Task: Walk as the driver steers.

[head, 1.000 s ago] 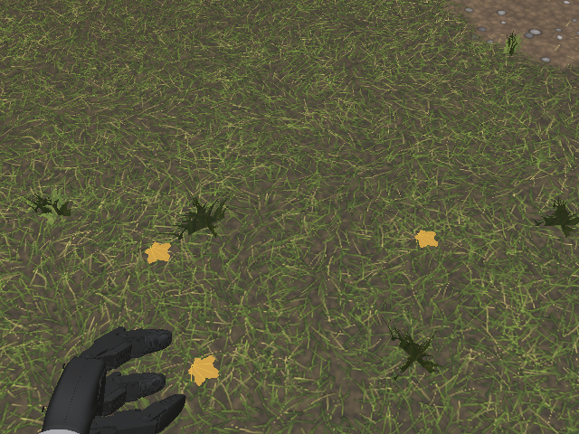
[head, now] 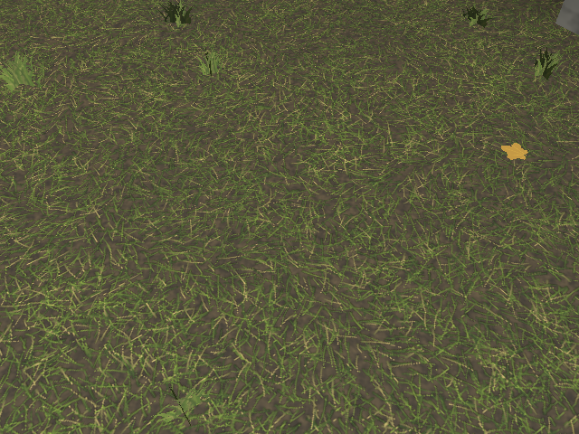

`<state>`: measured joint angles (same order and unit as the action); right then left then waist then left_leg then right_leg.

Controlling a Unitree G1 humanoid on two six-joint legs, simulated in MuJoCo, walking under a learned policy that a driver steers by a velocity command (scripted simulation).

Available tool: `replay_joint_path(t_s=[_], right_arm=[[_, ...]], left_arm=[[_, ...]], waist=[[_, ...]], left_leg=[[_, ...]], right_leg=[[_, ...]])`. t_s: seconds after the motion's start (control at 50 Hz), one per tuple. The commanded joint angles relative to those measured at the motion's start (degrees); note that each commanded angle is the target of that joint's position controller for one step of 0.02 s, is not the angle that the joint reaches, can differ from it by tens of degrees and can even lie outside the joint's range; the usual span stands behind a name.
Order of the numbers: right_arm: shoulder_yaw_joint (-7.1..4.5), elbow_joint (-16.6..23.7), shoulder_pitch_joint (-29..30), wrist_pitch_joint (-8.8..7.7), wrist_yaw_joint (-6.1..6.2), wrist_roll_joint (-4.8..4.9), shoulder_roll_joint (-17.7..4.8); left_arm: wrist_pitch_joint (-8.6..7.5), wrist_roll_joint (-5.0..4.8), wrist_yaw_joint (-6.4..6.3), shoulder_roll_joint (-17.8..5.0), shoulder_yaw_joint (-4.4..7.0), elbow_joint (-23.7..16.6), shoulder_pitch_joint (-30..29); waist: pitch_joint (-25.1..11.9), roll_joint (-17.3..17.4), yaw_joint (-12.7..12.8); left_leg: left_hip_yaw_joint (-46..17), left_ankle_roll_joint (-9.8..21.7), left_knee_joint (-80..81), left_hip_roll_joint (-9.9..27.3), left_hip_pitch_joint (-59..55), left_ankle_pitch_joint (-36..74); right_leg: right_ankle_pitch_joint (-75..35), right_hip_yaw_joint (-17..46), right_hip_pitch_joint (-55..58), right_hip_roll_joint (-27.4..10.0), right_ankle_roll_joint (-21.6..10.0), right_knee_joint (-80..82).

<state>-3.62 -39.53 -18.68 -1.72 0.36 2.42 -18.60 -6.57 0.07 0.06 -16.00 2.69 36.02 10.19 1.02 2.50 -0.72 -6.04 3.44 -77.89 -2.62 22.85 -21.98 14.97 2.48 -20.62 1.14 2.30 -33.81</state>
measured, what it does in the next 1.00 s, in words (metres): walks ahead, turning left: left foot, then right foot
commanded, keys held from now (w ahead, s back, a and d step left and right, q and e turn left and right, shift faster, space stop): w+q+shift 0.56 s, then q+shift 0.20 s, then w+shift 0.02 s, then shift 0.02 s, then w+shift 0.18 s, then shift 0.02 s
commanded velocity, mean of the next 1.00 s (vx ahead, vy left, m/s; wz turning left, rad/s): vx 0.84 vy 0.00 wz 0.90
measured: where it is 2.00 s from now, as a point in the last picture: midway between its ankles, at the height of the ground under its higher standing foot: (128, 310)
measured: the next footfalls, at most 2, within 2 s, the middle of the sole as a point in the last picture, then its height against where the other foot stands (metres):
left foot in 0.38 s outside the picture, level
right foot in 0.76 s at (240, 279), level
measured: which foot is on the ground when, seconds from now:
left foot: up 0.00-0.36, down 0.38-0.76, up 0.78-1.00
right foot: down 0.00-0.38, up 0.40-0.74, down 0.76-1.00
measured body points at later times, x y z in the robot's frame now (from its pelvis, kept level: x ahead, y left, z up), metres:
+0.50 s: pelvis +0.40 +0.06 -0.01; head +0.42 +0.06 +0.44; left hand +0.41 +0.35 -0.10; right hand +0.62 -0.14 -0.12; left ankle +0.43 +0.10 -0.72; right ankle +0.38 -0.15 -0.60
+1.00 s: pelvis +0.75 +0.17 +0.01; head +0.75 +0.20 +0.46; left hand +0.58 +0.40 -0.11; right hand +1.06 +0.14 -0.06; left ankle +0.66 +0.25 -0.65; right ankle +0.89 +0.13 -0.72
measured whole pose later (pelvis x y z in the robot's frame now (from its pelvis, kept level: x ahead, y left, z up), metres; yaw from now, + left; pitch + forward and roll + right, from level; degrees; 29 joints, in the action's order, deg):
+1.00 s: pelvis +0.75 +0.17 +0.01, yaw +54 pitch +0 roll -2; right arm -3.2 -35.6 -12.1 -0.6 -0.1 1.1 -17.8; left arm -4.3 -0.1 0.6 -15.7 3.1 42.3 16.9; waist 2.6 0.1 2.1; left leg -1.5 1.7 -64.5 2.3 32.1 -22.7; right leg 8.8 -0.7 -16.9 0.4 0.3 -25.2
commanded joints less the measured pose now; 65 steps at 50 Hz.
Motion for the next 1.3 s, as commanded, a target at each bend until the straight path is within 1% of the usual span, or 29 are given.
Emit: replay_joint_path(t_s=[0.02,0.06,0.22,0.28,0.34,0.36,0.38,0.4,0.42,0.44,0.48,0.54,0.6,0.64,0.7,0.74,0.76,0.78,0.8,0.82,0.84,0.9,0.98,1.06,1.16,1.18,1.2,1.24,1.3], right_arm=[[-0.21,8.34,7.45,-0.59,-1.10,-0.88,-2.33],[0.05,9.51,7.29,0.45,-1.69,0.66,-0.51],[0.85,12.46,19.30,-0.44,-4.12,-0.17,-0.46],[0.47,13.51,22.91,-1.39,-5.61,0.02,-1.24],[-2.72,10.27,7.48,-0.28,-5.33,0.85,-6.84],[-5.13,5.60,-9.09,0.42,-4.51,0.77,-11.25],[-5.45,1.78,-16.17,0.88,-3.08,1.09,-11.67],[-4.24,3.75,-10.17,0.23,-2.98,-0.95,-13.58],[-3.96,6.39,-8.37,-0.74,-2.57,-2.50,-11.02],[-3.67,6.10,-8.10,-1.85,-2.42,-2.47,-8.62],[-2.59,6.30,-0.18,-3.42,-2.75,-2.36,-6.36],[-1.66,5.97,4.52,-3.38,-1.44,-1.90,-3.81],[-2.41,4.76,4.80,-2.61,0.69,-0.96,-5.82],[-3.43,2.20,-1.25,-1.21,1.25,-0.58,-7.50],[-3.54,0.81,-3.38,0.31,2.05,0.42,-6.16],[-3.53,1.79,-1.23,0.82,2.32,0.35,-5.03],[-2.55,3.38,-0.29,0.89,2.10,-0.63,-2.09],[-0.30,2.81,-14.95,1.02,1.25,-1.99,6.62],[-0.02,4.37,-19.35,0.75,0.04,0.16,-0.52],[-0.85,4.07,-11.70,1.17,-0.08,0.74,-3.70],[-1.25,5.31,-4.89,1.68,0.04,0.44,-5.20],[-0.62,6.96,0.85,1.61,-0.42,-1.10,-2.69],[0.53,7.08,4.22,0.09,-0.55,-1.54,-0.43],[1.43,6.11,7.94,-1.16,-1.25,-2.36,0.13],[-0.16,5.27,4.71,-0.55,-1.10,-3.04,-3.22],[-1.09,5.73,2.05,-0.24,-0.42,-3.71,-7.44],[-1.51,6.73,1.94,0.65,-0.15,-4.34,-11.19],[-0.59,5.14,0.67,0.22,-0.66,-2.85,-7.18],[-0.18,5.53,7.71,-0.31,-0.78,-2.90,-5.56]], left_arm=[[0.04,0.92,-0.23,-5.72,2.14,0.83,8.43],[-0.22,0.05,0.16,-3.30,1.48,3.02,7.80],[-0.42,0.85,-0.92,-7.75,1.86,7.75,10.46],[0.23,0.97,-1.85,-12.01,2.36,9.02,13.16],[1.97,0.70,-3.56,-16.55,3.60,7.99,10.95],[1.85,0.62,-3.24,-16.53,3.76,5.75,6.15],[0.80,0.15,-2.41,-11.42,2.54,4.77,3.00],[-1.78,1.51,-1.20,-0.95,-0.86,1.38,10.06],[-4.32,-1.32,-0.20,-5.08,-0.93,-2.99,7.32],[-5.32,-2.86,-0.15,-8.85,-0.20,-4.00,0.12],[-4.20,-1.45,-0.55,-7.24,-0.07,-2.29,2.02],[-1.31,0.10,-0.71,-7.78,0.62,-1.69,3.23],[-1.41,2.28,-0.30,-3.26,-0.90,-6.01,-8.52],[-1.57,1.69,0.33,-1.94,-0.70,-7.61,-12.56],[-1.03,-0.66,0.38,-5.92,1.42,-8.37,-12.52],[-1.10,-0.32,-0.15,-8.00,2.85,-6.87,-5.69],[-1.03,0.62,-0.31,-9.19,3.23,-5.25,4.78],[-0.36,1.85,0.21,-12.42,3.21,-5.02,8.63],[0.43,0.44,1.08,-14.94,4.00,-3.17,9.96],[1.13,0.50,0.47,-9.70,3.29,-4.72,6.97],[2.10,0.51,0.02,-6.93,2.23,-4.08,3.99],[1.94,1.26,-0.25,-7.55,2.03,-1.50,1.38],[0.62,-0.84,0.51,-7.20,2.33,1.65,1.89],[1.27,-1.02,1.56,-9.38,2.69,3.58,1.19],[2.75,-1.54,1.39,-7.68,1.35,6.31,3.25],[2.64,0.18,1.20,-4.23,0.00,5.56,3.68],[2.46,1.08,0.72,-2.45,-1.06,4.45,7.14],[3.25,-0.34,0.21,-8.82,0.71,4.98,5.53],[4.24,0.60,-0.69,-7.84,0.98,5.09,2.96]], waist=[[0.50,-6.10,4.87],[1.38,-8.63,2.89],[8.71,-2.30,4.45],[6.63,-4.97,3.73],[-2.67,-12.66,-7.56],[-8.87,-11.87,-15.49],[-6.94,-0.89,-16.94],[-11.32,16.62,-5.06],[-21.58,12.56,-6.29],[-12.29,1.04,-6.85],[-0.93,-9.96,1.31],[5.01,-5.98,5.24],[8.27,-3.84,1.58],[3.78,-2.58,-2.68],[0.04,3.13,-2.45],[-5.21,4.34,2.50],[-13.69,3.61,7.21],[-26.02,-17.14,0.38],[-33.78,-28.49,-0.30],[-27.12,-19.20,2.57],[-17.31,-13.82,3.24],[-5.86,-8.64,0.97],[-3.37,-8.34,0.70],[-0.37,-7.14,1.44],[-4.45,-6.76,-1.82],[-7.94,0.79,-2.23],[-10.04,12.77,-0.93],[-8.01,7.58,-2.49],[-6.21,3.08,0.92]], left_leg=[[-0.94,-0.04,-1.37,9.32,24.88,5.36],[-0.44,0.30,-0.60,11.06,25.19,5.51],[7.54,0.55,20.94,8.56,25.85,25.05],[16.05,3.50,31.83,2.25,13.64,25.15],[17.97,6.51,30.99,-3.09,-6.64,16.18],[12.75,9.90,34.74,-1.84,-26.15,17.16],[4.33,12.58,42.97,2.71,-39.20,21.09],[-16.28,18.73,39.82,9.12,-49.30,21.80],[-41.48,26.54,56.88,17.51,-52.80,-10.23],[-43.73,22.25,64.77,17.32,-43.72,-17.45],[-35.63,18.99,66.16,13.64,-21.61,-8.82],[-22.07,16.92,67.22,6.70,-2.73,0.89],[-10.14,12.49,63.68,-1.06,11.63,17.16],[-11.13,8.44,60.12,-1.91,11.41,15.49],[-17.22,4.70,50.98,-1.43,-0.92,13.79],[-16.72,0.32,37.86,-2.25,-6.03,20.45],[-13.91,-2.60,23.47,-3.41,-3.53,16.57],[-9.75,-4.55,0.58,-7.64,9.63,-25.15],[-7.62,-5.20,-11.10,-2.58,17.13,-17.65],[-5.34,-5.86,-12.08,1.81,21.43,-8.91],[-0.18,-5.95,-9.90,2.56,23.47,-3.53],[0.88,-3.24,0.53,6.11,14.50,-0.99],[1.06,-0.80,17.51,7.91,11.49,0.03],[4.64,-1.35,35.62,5.80,0.30,9.79],[5.79,0.35,49.83,3.05,-17.07,18.51],[-5.27,2.90,53.30,12.39,-23.15,27.41],[-20.33,11.63,57.45,23.25,-27.69,30.14],[-21.31,13.90,57.77,22.35,-25.42,29.26],[-12.99,10.79,57.99,16.81,-16.93,40.15]], right_leg=[[4.94,19.82,21.63,-15.91,-8.48,18.30],[2.19,14.97,18.91,-15.37,-8.45,20.30],[-21.62,-8.09,18.17,-12.47,-4.40,26.11],[-56.14,-14.15,21.20,-11.67,-0.81,21.19],[-90.70,-14.28,21.60,-15.10,-1.28,-1.84],[-87.14,-12.71,11.76,-14.40,-2.05,-19.43],[-25.64,-12.79,-3.46,-4.34,-1.95,-44.29],[19.49,-3.71,-22.47,1.43,-2.38,-61.95],[15.32,6.68,-32.04,1.69,-3.83,-62.84],[9.64,7.02,-32.97,-1.04,-5.27,-55.56],[4.41,7.46,-24.88,-4.68,-3.67,-44.71],[2.62,5.94,-15.89,-7.44,0.45,-31.52],[-15.35,-0.45,-3.65,-3.54,2.20,-10.19],[-27.28,-2.30,5.36,1.57,2.49,-1.06],[-24.88,2.66,6.17,2.78,2.41,6.39],[-25.92,2.84,13.22,1.19,0.70,8.83],[-30.41,5.72,26.13,-5.45,-2.11,4.46],[-42.35,25.20,45.22,-23.68,-10.54,-1.69],[-13.45,48.70,48.29,-32.05,-18.18,6.90],[15.28,44.16,42.50,-25.16,-16.16,12.91],[22.52,35.11,33.13,-20.62,-12.69,15.38],[15.70,22.07,11.12,-14.08,-10.69,19.60],[10.95,18.07,8.24,-15.79,-14.25,23.97],[-11.68,7.11,3.46,-13.75,-14.21,23.17],[-16.48,1.41,2.45,-10.28,-7.80,11.21],[-8.04,-3.52,-0.54,-5.30,-3.57,-1.24],[13.90,-5.97,-11.25,-0.46,0.14,-13.84],[20.26,-1.07,-18.42,-3.29,0.78,-27.73],[11.55,0.14,-13.77,-5.39,1.36,-24.13]])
